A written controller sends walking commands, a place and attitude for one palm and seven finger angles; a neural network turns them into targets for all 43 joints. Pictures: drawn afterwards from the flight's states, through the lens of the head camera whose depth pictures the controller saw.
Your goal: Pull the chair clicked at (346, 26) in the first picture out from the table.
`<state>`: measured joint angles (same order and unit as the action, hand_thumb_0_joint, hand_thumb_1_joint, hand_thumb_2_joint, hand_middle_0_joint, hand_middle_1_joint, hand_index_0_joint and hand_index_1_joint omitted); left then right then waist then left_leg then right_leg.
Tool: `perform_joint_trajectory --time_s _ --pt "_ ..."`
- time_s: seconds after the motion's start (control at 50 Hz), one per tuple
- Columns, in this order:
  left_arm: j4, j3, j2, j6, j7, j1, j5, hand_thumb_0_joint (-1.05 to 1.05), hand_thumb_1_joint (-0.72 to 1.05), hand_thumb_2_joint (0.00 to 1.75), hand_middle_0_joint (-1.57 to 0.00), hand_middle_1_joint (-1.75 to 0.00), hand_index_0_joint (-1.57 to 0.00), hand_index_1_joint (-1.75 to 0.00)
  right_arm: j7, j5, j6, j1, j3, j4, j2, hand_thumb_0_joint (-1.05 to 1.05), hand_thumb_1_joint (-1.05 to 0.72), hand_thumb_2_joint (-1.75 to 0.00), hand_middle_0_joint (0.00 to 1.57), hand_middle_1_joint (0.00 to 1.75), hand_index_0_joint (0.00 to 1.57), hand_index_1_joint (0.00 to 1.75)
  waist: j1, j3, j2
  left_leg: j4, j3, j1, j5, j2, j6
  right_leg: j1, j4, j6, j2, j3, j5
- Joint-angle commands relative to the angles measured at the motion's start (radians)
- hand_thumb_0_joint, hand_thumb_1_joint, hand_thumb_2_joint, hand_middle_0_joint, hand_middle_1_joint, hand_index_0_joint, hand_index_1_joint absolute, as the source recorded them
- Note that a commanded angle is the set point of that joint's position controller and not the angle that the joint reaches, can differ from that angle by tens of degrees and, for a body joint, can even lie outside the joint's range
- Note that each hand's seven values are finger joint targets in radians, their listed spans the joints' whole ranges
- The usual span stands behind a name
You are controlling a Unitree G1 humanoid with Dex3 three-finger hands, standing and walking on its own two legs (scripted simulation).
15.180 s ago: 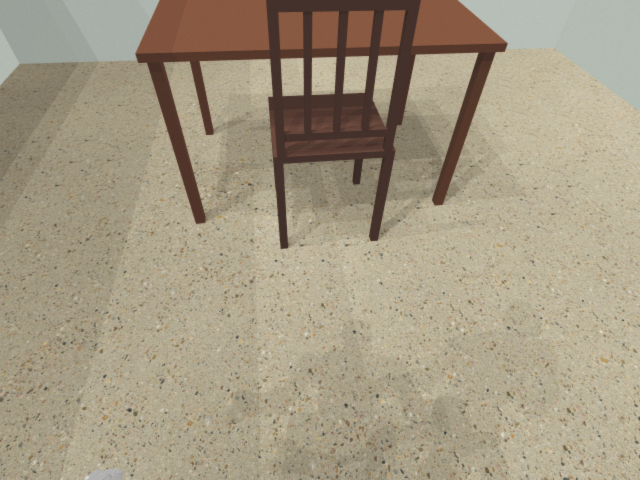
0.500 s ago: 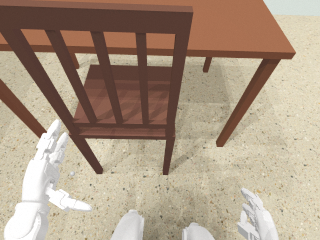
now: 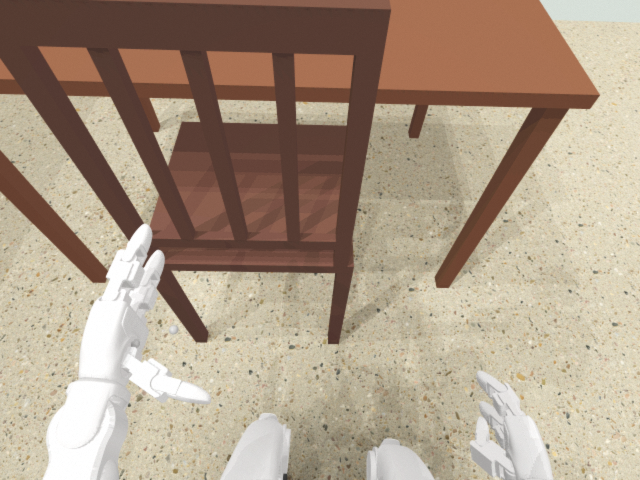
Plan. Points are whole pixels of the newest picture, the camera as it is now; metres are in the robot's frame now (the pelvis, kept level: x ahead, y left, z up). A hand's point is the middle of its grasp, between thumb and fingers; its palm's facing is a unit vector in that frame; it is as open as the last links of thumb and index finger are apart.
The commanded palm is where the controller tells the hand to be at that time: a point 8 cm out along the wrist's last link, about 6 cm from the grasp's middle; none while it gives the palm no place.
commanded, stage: aim the fingers beside a spindle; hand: left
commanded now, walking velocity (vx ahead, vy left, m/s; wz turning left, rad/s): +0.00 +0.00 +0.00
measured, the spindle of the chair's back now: (223, 165) +0.51 +0.18 +0.06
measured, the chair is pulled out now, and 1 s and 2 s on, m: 0.00 0.00 0.00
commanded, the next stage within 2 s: push the fingers through the gap in 1.72 s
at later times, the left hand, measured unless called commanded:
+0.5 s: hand (190, 307) +0.30 +0.18 +0.03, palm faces +0.06 -1.00 -0.05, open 16.9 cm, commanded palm +0.29 +0.23 +0.03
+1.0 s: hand (221, 282) +0.35 +0.16 +0.01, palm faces +0.05 -1.00 -0.05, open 16.9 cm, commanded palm +0.33 +0.21 +0.01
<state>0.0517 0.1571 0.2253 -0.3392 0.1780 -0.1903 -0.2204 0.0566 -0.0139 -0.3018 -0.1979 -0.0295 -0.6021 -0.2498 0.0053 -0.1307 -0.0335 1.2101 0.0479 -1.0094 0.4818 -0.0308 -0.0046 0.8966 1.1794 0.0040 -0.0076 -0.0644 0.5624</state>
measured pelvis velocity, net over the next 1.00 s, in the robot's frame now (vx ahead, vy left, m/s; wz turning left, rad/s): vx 0.00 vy -0.01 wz -0.02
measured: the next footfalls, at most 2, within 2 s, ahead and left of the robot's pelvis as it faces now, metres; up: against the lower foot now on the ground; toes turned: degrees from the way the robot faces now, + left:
none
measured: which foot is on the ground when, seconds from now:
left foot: down 0.00-1.00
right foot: down 0.00-1.00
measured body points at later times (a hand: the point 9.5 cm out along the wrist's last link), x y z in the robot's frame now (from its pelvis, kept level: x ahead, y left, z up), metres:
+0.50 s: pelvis +0.00 +0.00 -0.01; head +0.09 +0.01 +0.43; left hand +0.30 +0.24 +0.04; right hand +0.18 -0.24 -0.10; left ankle +0.06 +0.12 -0.64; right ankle +0.01 -0.12 -0.64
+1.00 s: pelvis +0.00 -0.01 -0.02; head +0.10 +0.00 +0.42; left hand +0.34 +0.21 +0.02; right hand +0.15 -0.25 -0.13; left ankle +0.06 +0.12 -0.64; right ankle +0.01 -0.12 -0.64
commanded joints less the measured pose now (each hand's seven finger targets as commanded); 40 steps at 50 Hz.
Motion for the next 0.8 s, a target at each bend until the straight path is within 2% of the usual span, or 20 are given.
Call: perform_joint_trajectory --time_s 0.0,0.02,0.1,0.12,0.18,0.2,0.24,0.32,0.36,0.42,0.48,0.52,0.54,0.6,0.62,0.66,0.72,0.74,0.76,0.78 --pt "-0.194 0.110 0.157 -0.068 -0.042 0.073 -0.004 0.00 -0.50 0.30 -0.06 -0.08 -0.06 -0.08 0.004 -0.001 -0.037 0.029 0.064 0.144 -0.135 0.00 -0.90 -0.90 0.20 0.30 0.20 0.30 0.008 -0.292 -0.006 -0.188 0.002 0.252 -0.170 0.036 0.018 -0.093 -0.177 0.016 -0.038 0.012 -0.194" --pt "-0.193 0.083 0.126 -0.069 -0.042 0.080 -0.006 0.00 -0.50 0.30 -0.06 -0.08 -0.06 -0.08 0.001 -0.002 -0.032 0.031 0.062 0.146 -0.130 0.00 -0.90 -0.90 0.20 0.30 0.20 0.30 0.003 -0.283 -0.013 -0.185 -0.002 0.250 -0.173 0.038 0.019 -0.092 -0.179 0.015 -0.036 0.015 -0.204" --pt "-0.165 0.077 0.126 -0.083 -0.048 0.139 0.004 0.00 -0.50 0.30 -0.06 -0.08 -0.06 -0.08 0.000 -0.002 -0.025 0.028 0.063 0.135 -0.132 0.00 -0.90 -0.90 0.20 0.30 0.20 0.30 -0.013 -0.269 -0.006 -0.166 -0.003 0.234 -0.169 0.035 0.020 -0.064 -0.169 0.015 -0.040 0.017 -0.201" --pt "-0.159 0.053 0.100 -0.088 -0.043 0.152 0.000 0.00 -0.50 0.30 -0.06 -0.08 -0.06 -0.08 -0.001 -0.003 -0.026 0.028 0.062 0.133 -0.129 0.00 -0.90 -0.90 0.20 0.30 0.20 0.30 -0.017 -0.270 -0.004 -0.164 -0.004 0.231 -0.168 0.036 0.020 -0.066 -0.170 0.014 -0.037 0.019 -0.206" --pt "-0.160 0.030 0.093 -0.097 -0.035 0.205 0.005 0.00 -0.50 0.30 -0.06 -0.08 -0.06 -0.08 -0.002 -0.004 -0.026 0.024 0.064 0.125 -0.133 0.00 -0.90 -0.90 0.20 0.30 0.20 0.30 -0.025 -0.288 -0.027 -0.154 -0.001 0.243 -0.174 0.035 0.019 -0.051 -0.159 0.016 -0.036 0.017 -0.213" --pt "-0.138 0.044 0.108 -0.094 -0.037 0.201 0.006 0.00 -0.50 0.30 -0.06 -0.08 -0.06 -0.08 0.000 -0.003 -0.026 0.020 0.066 0.121 -0.137 0.00 -0.90 -0.90 0.20 0.30 0.20 0.30 -0.027 -0.292 -0.008 -0.148 0.000 0.238 -0.176 0.034 0.021 -0.044 -0.157 0.015 -0.039 0.017 -0.213" --pt "-0.118 0.056 0.111 -0.095 -0.034 0.209 0.004 0.00 -0.50 0.30 -0.06 -0.08 -0.06 -0.08 0.000 -0.004 -0.022 0.018 0.068 0.117 -0.137 0.00 -0.90 -0.90 0.20 0.30 0.20 0.30 -0.021 -0.304 0.011 -0.143 -0.003 0.229 -0.185 0.035 0.020 -0.053 -0.153 0.014 -0.036 0.022 -0.229" --pt "-0.112 0.088 0.132 -0.099 -0.037 0.223 0.002 0.00 -0.50 0.30 -0.06 -0.08 -0.06 -0.08 -0.001 -0.006 -0.011 0.015 0.071 0.115 -0.134 0.00 -0.90 -0.90 0.20 0.30 0.20 0.30 -0.005 -0.353 -0.008 -0.137 -0.007 0.243 -0.229 0.035 0.018 -0.069 -0.134 0.016 -0.035 0.021 -0.276" --pt "-0.106 0.074 0.115 -0.100 -0.036 0.213 0.000 0.00 -0.50 0.30 -0.06 -0.08 -0.06 -0.08 -0.006 -0.007 -0.007 0.019 0.071 0.117 -0.130 0.00 -0.90 -0.90 0.20 0.30 0.20 0.30 -0.006 -0.348 -0.028 -0.129 -0.012 0.244 -0.236 0.037 0.017 -0.067 -0.133 0.015 -0.034 0.024 -0.289" --pt "-0.072 0.061 0.109 -0.106 -0.040 0.284 0.007 0.00 -0.50 0.30 -0.06 -0.08 -0.06 -0.08 -0.006 -0.007 -0.001 0.022 0.068 0.107 -0.131 0.00 -0.90 -0.90 0.20 0.30 0.20 0.30 -0.026 -0.312 -0.008 -0.121 -0.010 0.211 -0.190 0.036 0.019 -0.031 -0.135 0.013 -0.035 0.026 -0.242" --pt "-0.054 0.062 0.107 -0.118 -0.039 0.298 0.008 0.00 -0.50 0.30 -0.06 -0.08 -0.06 -0.08 -0.007 -0.007 0.001 0.022 0.070 0.107 -0.135 0.00 -0.90 -0.90 0.20 0.30 0.20 0.30 -0.017 -0.330 -0.014 -0.120 -0.008 0.211 -0.182 0.036 0.016 -0.025 -0.127 0.017 -0.034 0.026 -0.228" --pt "-0.066 0.039 0.096 -0.124 -0.043 0.326 0.017 0.00 -0.50 0.30 -0.06 -0.08 -0.06 -0.08 -0.006 -0.007 0.000 0.016 0.072 0.107 -0.134 0.00 -0.90 -0.90 0.20 0.30 0.20 0.30 -0.019 -0.352 -0.026 -0.120 -0.003 0.238 -0.200 0.033 0.016 -0.012 -0.117 0.018 -0.036 0.019 -0.239" --pt "-0.069 0.004 0.067 -0.123 -0.044 0.339 0.022 0.00 -0.50 0.30 -0.06 -0.08 -0.06 -0.08 -0.008 -0.006 0.000 0.015 0.071 0.106 -0.134 0.00 -0.90 -0.90 0.20 0.30 0.20 0.30 -0.027 -0.353 -0.037 -0.117 -0.001 0.248 -0.206 0.033 0.015 -0.002 -0.114 0.019 -0.035 0.017 -0.243" --pt "-0.022 0.015 0.080 -0.115 -0.062 0.361 0.037 0.00 -0.50 0.30 -0.06 -0.08 -0.06 -0.08 -0.008 -0.007 0.005 0.005 0.075 0.096 -0.138 0.00 -0.90 -0.90 0.20 0.30 0.20 0.30 -0.032 -0.351 0.004 -0.108 0.004 0.233 -0.205 0.031 0.017 0.016 -0.107 0.017 -0.036 0.013 -0.241" --pt "-0.022 0.018 0.083 -0.116 -0.067 0.374 0.040 0.00 -0.50 0.30 -0.06 -0.08 -0.06 -0.08 -0.009 -0.009 0.008 0.008 0.076 0.096 -0.137 0.00 -0.90 -0.90 0.20 0.30 0.20 0.30 -0.027 -0.362 -0.007 -0.106 0.001 0.229 -0.197 0.032 0.015 0.016 -0.105 0.017 -0.034 0.017 -0.237" --pt "0.014 0.024 0.085 -0.113 -0.080 0.403 0.045 0.00 -0.50 0.30 -0.06 -0.08 -0.06 -0.08 -0.011 -0.009 0.018 0.014 0.071 0.095 -0.135 0.00 -0.90 -0.90 0.20 0.30 0.20 0.30 -0.029 -0.329 0.009 -0.107 -0.002 0.197 -0.161 0.035 0.016 0.020 -0.112 0.017 -0.033 0.020 -0.206" --pt "0.029 0.073 0.128 -0.127 -0.099 0.453 0.053 0.00 -0.50 0.30 -0.06 -0.08 -0.06 -0.08 -0.009 -0.012 0.029 0.015 0.072 0.093 -0.133 0.00 -0.90 -0.90 0.20 0.30 0.20 0.30 -0.016 -0.370 -0.001 -0.100 -0.010 0.195 -0.167 0.036 0.016 0.013 -0.104 0.018 -0.032 0.028 -0.210" --pt "0.030 0.045 0.095 -0.131 -0.099 0.461 0.055 0.00 -0.50 0.30 -0.06 -0.08 -0.06 -0.08 -0.012 -0.014 0.031 0.015 0.071 0.095 -0.129 0.00 -0.90 -0.90 0.20 0.30 0.20 0.30 -0.019 -0.383 -0.011 -0.098 -0.011 0.207 -0.177 0.038 0.016 0.011 -0.100 0.019 -0.033 0.026 -0.221" --pt "0.041 0.049 0.098 -0.135 -0.104 0.465 0.057 0.00 -0.50 0.30 -0.06 -0.08 -0.06 -0.08 -0.014 -0.013 0.033 0.014 0.072 0.094 -0.129 0.00 -0.90 -0.90 0.20 0.30 0.20 0.30 -0.015 -0.377 -0.018 -0.096 -0.012 0.208 -0.182 0.037 0.013 0.015 -0.097 0.021 -0.032 0.026 -0.227" --pt "0.046 0.030 0.082 -0.137 -0.105 0.484 0.057 0.00 -0.50 0.30 -0.06 -0.08 -0.06 -0.08 -0.016 -0.015 0.035 0.013 0.071 0.092 -0.128 0.00 -0.90 -0.90 0.20 0.30 0.20 0.30 -0.025 -0.382 -0.023 -0.090 -0.014 0.206 -0.179 0.038 0.015 0.017 -0.100 0.019 -0.032 0.028 -0.229"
